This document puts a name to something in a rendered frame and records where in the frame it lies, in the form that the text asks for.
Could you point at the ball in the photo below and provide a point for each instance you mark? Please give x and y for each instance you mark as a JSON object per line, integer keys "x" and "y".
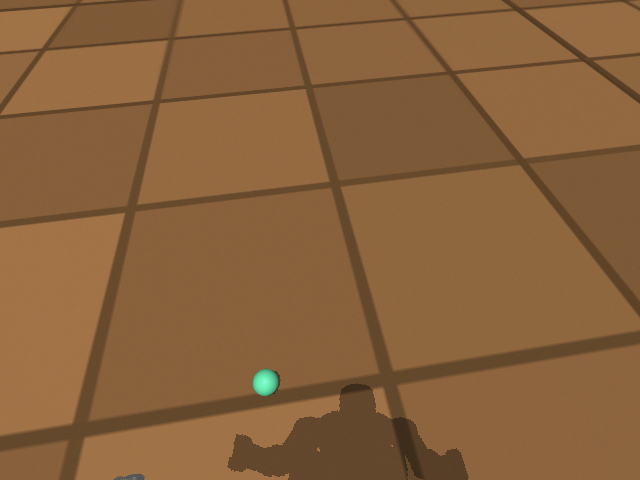
{"x": 265, "y": 382}

